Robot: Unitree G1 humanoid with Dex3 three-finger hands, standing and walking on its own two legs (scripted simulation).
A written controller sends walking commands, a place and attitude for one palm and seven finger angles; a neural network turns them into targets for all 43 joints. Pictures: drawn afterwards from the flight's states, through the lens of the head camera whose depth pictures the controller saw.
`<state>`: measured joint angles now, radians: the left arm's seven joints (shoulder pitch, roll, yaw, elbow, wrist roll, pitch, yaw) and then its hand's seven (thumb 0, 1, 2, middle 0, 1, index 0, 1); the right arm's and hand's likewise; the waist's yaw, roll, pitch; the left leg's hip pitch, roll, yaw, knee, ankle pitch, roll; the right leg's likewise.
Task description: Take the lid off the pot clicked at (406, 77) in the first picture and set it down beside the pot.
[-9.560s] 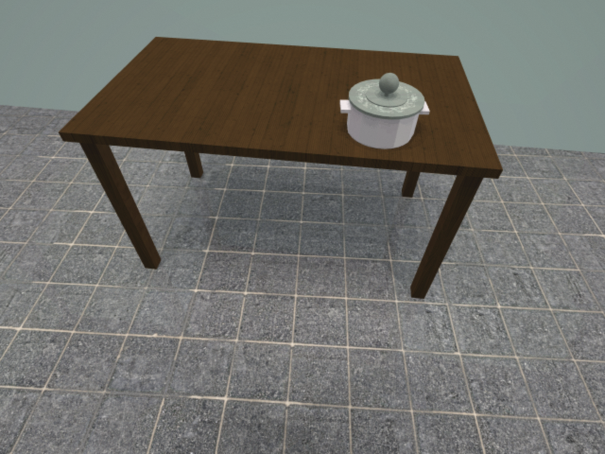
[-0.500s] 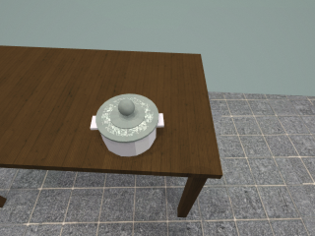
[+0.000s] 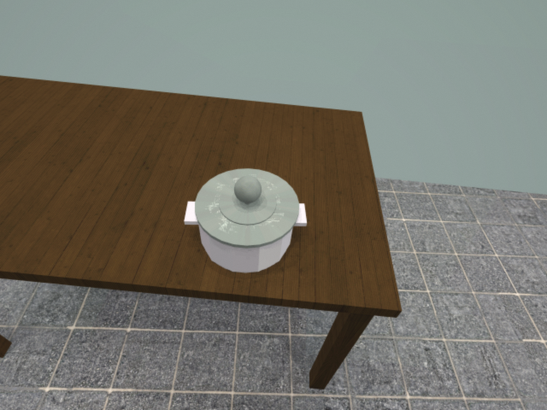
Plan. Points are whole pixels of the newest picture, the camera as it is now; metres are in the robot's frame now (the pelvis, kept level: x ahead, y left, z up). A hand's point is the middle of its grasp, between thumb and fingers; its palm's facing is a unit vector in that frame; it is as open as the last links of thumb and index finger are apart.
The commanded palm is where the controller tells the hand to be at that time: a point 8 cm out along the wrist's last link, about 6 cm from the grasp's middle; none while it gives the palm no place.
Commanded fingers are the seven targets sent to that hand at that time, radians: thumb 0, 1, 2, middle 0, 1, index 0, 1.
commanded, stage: come to a stop and stand still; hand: left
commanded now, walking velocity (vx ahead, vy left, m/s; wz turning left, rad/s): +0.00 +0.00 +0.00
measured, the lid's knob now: (247, 189) +0.48 +0.09 +0.04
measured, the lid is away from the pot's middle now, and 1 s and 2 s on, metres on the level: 0.00 0.00 0.00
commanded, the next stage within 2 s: look again from close up in 1.22 s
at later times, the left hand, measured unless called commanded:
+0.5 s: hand out of the picture +0.03 +0.15 -0.18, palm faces +0.01 -0.99 -0.17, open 7.4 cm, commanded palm none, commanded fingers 0.00 0.90 0.90 -0.20 -0.30 -0.20 -0.30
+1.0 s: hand out of the picture +0.06 +0.13 -0.17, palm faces +0.00 -0.98 -0.18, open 7.3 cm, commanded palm none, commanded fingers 0.00 0.90 0.90 -0.20 -0.30 -0.20 -0.30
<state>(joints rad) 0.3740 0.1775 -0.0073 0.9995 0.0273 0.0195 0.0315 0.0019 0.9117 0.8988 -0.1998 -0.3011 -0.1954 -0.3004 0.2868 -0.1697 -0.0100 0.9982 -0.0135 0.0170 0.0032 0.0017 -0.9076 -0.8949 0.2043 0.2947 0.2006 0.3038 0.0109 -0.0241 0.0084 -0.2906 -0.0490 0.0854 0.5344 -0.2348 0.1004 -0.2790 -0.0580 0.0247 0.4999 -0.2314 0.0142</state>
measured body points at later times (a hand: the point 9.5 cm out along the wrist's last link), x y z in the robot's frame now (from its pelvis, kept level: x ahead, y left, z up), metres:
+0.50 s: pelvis +0.05 -0.01 +0.01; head +0.06 +0.00 +0.45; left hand +0.04 +0.20 -0.16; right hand +0.06 -0.24 -0.15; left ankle +0.04 +0.05 -0.73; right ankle +0.04 -0.18 -0.73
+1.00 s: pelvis +0.07 -0.04 +0.01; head +0.08 -0.03 +0.46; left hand +0.06 +0.18 -0.15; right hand +0.06 -0.25 -0.15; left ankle +0.04 +0.05 -0.73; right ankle +0.04 -0.18 -0.73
